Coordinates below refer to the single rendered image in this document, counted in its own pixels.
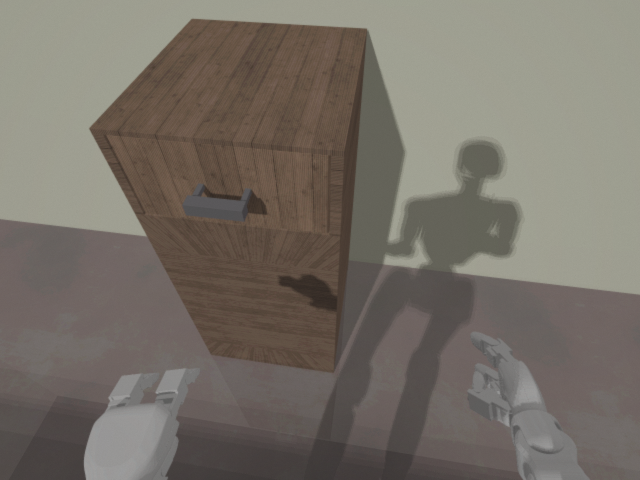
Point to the right robot forearm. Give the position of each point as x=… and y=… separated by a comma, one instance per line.
x=543, y=450

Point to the handle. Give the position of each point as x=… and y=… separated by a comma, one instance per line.
x=217, y=208

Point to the cabinet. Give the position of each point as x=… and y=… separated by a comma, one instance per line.
x=254, y=293

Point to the drawer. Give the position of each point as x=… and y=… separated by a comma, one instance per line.
x=290, y=190

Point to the robot right hand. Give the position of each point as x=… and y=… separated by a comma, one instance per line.
x=513, y=388

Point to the robot left hand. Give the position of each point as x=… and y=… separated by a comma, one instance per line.
x=133, y=441

